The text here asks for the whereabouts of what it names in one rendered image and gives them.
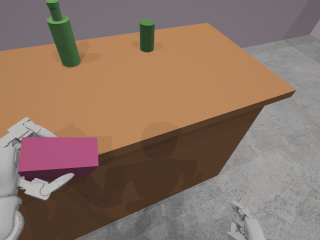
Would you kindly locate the sponge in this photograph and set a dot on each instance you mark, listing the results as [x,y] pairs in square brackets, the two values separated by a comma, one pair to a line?
[48,158]

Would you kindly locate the table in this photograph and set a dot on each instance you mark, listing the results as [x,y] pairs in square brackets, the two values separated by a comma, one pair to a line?
[164,120]

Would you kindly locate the left robot forearm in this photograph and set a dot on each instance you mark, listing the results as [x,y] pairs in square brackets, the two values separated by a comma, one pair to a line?
[11,220]

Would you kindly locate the left robot hand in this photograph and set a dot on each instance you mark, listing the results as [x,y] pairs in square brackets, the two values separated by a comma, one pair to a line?
[10,179]

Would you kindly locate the right robot hand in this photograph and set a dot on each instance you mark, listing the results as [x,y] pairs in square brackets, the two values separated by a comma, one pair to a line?
[250,229]

